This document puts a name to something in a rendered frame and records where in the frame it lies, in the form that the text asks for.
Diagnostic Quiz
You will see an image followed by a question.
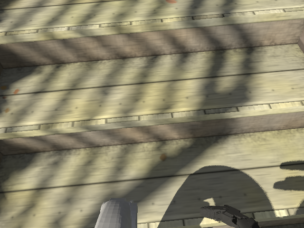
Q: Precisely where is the right robot hand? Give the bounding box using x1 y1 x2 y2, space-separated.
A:
199 204 260 228

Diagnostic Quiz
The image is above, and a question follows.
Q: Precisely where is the left robot thigh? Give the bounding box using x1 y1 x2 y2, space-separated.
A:
94 198 138 228

